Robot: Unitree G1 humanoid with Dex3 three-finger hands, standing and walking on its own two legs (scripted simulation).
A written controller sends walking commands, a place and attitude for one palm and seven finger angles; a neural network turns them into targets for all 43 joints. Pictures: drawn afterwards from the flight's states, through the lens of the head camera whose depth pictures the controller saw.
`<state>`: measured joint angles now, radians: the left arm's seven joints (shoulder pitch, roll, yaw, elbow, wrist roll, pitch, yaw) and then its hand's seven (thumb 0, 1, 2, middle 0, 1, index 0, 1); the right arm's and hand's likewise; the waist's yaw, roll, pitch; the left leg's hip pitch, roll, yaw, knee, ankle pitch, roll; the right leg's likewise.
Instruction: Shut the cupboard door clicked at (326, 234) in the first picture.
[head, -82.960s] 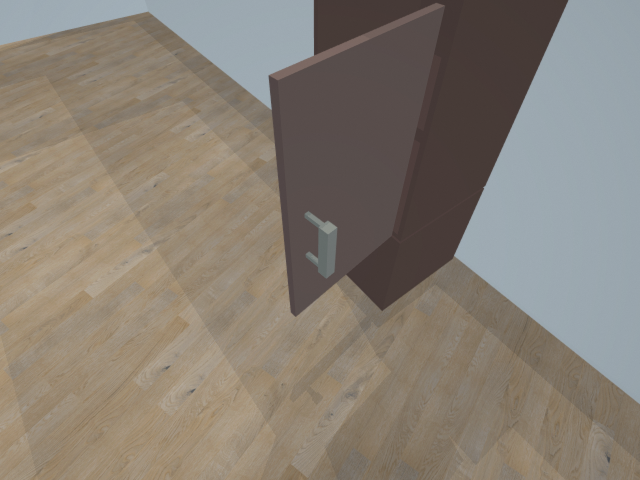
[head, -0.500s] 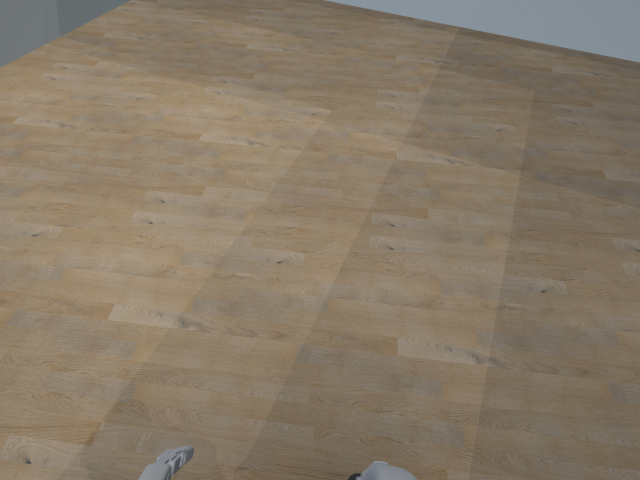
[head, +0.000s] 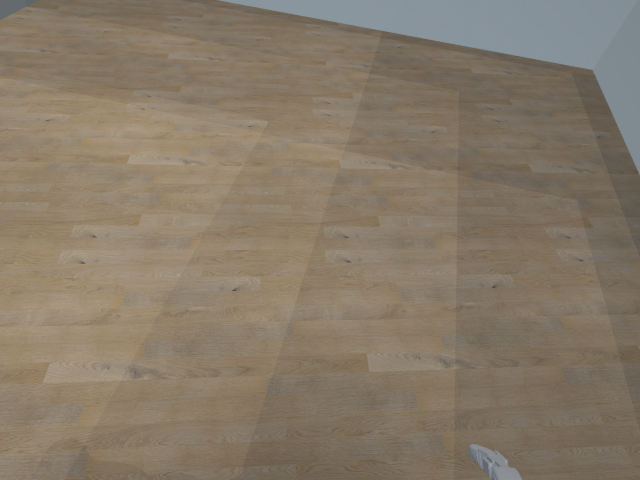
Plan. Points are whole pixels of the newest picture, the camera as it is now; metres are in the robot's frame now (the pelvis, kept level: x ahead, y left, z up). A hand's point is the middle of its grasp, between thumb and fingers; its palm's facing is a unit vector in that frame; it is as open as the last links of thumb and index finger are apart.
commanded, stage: turn to face it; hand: left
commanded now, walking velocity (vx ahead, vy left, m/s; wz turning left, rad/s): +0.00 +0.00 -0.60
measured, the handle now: out of the picture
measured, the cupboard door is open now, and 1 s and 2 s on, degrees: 7 7 7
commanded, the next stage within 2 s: none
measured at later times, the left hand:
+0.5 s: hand (237, 424) +0.21 +0.14 -0.15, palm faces -0.33 -0.91 -0.27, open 7.4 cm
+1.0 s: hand (238, 389) +0.26 +0.15 -0.16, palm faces -0.55 -0.82 -0.19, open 7.4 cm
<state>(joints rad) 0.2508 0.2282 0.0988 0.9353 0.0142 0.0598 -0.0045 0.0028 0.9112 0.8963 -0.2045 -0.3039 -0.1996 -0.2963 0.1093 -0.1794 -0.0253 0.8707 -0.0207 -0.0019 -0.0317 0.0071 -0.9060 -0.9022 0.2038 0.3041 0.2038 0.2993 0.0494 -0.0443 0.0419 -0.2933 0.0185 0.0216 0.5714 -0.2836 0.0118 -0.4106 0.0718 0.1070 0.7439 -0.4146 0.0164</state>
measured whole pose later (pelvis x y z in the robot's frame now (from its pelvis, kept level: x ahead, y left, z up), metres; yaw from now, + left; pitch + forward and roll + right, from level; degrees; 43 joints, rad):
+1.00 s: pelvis +0.07 +0.02 +0.01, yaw -38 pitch +1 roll -3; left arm 0.19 0.28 0.10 0.89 0.02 0.08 -0.03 0.00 0.91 0.90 -0.20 -0.30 -0.20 -0.30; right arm 0.21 -0.19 0.00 0.85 -0.03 0.01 -0.03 0.01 -0.90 -0.90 0.21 0.30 0.21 0.30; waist 0.02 -0.04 0.08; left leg -0.24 0.10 0.14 0.50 -0.27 0.02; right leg -0.48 0.00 0.00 1.14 -0.44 0.06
